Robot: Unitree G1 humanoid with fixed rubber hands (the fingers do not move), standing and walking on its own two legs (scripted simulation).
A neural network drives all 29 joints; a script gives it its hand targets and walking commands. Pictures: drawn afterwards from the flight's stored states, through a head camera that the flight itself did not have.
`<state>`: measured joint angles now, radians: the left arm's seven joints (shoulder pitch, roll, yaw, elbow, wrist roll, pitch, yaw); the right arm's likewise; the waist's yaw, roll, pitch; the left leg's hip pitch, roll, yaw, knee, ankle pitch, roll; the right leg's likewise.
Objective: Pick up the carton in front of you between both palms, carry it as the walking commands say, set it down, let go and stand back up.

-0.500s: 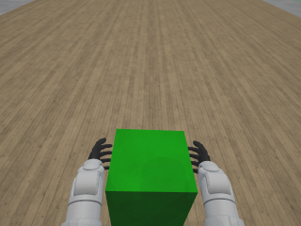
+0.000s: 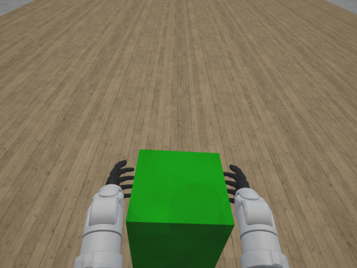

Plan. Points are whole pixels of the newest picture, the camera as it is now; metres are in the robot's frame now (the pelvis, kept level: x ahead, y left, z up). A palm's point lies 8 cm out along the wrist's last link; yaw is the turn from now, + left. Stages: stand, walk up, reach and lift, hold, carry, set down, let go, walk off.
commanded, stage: set down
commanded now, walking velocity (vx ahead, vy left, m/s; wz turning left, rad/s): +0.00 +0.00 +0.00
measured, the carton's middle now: (176, 211) +0.30 +0.01 -0.06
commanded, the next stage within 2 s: none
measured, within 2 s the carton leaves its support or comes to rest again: neither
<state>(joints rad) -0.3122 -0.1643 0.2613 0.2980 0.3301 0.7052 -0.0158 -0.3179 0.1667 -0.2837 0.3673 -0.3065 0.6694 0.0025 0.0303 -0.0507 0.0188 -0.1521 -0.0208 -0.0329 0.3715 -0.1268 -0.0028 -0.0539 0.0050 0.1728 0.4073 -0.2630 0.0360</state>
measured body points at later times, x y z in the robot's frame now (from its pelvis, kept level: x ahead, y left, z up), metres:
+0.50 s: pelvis -0.03 -0.02 -0.07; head +0.19 +0.02 +0.32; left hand +0.35 +0.20 -0.16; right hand +0.37 -0.10 -0.16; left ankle +0.05 +0.12 -0.74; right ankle -0.01 -0.15 -0.74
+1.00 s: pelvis -0.07 -0.01 -0.20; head +0.20 +0.05 +0.16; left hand +0.38 +0.22 -0.30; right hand +0.44 -0.08 -0.29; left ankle +0.05 +0.12 -0.74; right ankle -0.01 -0.15 -0.74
